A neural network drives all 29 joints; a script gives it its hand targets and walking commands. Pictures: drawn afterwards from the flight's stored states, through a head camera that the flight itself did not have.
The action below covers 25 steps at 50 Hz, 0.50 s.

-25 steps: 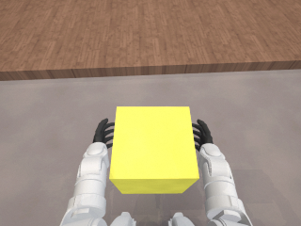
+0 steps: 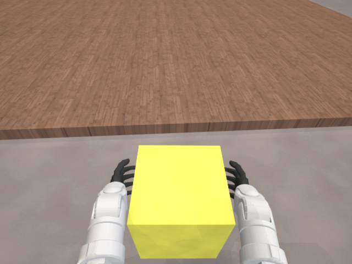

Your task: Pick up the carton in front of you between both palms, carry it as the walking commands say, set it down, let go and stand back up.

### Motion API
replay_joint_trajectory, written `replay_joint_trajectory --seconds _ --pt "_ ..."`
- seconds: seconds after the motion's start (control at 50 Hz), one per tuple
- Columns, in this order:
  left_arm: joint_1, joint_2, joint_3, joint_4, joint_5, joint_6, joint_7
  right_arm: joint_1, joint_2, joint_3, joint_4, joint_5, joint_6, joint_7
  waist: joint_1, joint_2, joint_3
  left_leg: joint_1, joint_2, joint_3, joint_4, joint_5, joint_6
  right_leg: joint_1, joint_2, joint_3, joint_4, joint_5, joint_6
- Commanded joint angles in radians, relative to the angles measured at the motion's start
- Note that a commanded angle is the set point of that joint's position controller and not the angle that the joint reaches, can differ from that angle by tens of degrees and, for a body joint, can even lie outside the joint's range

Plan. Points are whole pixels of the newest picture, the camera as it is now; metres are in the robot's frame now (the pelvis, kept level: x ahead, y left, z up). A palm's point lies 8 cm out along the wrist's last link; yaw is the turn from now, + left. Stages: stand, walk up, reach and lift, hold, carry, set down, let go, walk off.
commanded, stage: reach and lift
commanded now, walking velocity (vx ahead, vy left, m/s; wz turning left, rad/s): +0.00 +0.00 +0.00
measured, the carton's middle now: (178, 204) +0.30 +0.00 -0.05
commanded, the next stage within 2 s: hold in 0.86 s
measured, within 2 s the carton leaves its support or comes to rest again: neither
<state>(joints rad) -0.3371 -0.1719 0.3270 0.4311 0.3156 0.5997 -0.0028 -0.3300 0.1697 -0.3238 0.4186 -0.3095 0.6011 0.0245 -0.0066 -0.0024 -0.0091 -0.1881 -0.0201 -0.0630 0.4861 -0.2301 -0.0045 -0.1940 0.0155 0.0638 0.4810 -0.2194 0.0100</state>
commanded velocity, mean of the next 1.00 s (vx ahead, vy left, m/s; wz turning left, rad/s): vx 0.00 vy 0.00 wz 0.00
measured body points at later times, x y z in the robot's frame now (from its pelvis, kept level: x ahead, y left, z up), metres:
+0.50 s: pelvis +0.01 +0.00 +0.01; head -0.01 +0.00 +0.46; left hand +0.32 +0.15 +0.03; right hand +0.32 -0.15 +0.03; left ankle +0.03 +0.12 -0.74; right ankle +0.03 -0.13 -0.74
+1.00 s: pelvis +0.02 +0.00 +0.01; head -0.02 +0.00 +0.46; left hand +0.31 +0.15 +0.05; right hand +0.31 -0.15 +0.05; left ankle +0.03 +0.12 -0.74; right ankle +0.03 -0.13 -0.74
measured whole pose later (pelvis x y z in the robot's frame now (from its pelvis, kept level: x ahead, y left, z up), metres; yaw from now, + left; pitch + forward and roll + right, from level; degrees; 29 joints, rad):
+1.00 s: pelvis +0.02 +0.00 +0.01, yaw +0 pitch -7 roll +0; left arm -0.24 -0.15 0.20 0.21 0.26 0.73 0.01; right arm -0.24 0.15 -0.19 0.20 -0.26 0.73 0.01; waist 0.00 0.00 0.02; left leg -0.04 -0.02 -0.06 0.35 -0.19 -0.01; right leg -0.05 0.01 0.07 0.36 -0.18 0.01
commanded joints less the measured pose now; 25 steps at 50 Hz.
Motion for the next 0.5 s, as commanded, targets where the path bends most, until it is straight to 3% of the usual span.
replay_joint_trajectory --seconds 0.0,0.18,0.48 --pt "-0.593 -0.976 -0.534 0.008 -0.22 -0.033 -0.256 -0.596 0.965 0.54 0.003 0.216 -0.032 0.245 0.009 0.012 -0.204 0.018 -0.057 -0.002 -0.1 -0.045 0.018 0.056 0.065 -0.006 -0.076 -0.035 -0.023" --pt "-0.565 -0.954 -0.529 0.014 -0.217 -0.015 -0.254 -0.567 0.944 0.532 0.005 0.201 -0.016 0.235 0.0 -0.002 -0.224 0.067 -0.065 0.001 -0.115 0.017 0.013 0.095 0.07 -0.004 -0.099 0.02 -0.013" --pt "-0.389 -0.907 -0.592 -0.143 -0.255 0.021 -0.239 -0.378 0.926 0.59 -0.133 0.243 0.022 0.215 0.005 0.001 -0.255 0.152 -0.077 -0.007 -0.143 0.264 0.001 0.192 0.077 0.009 -0.132 0.281 0.003"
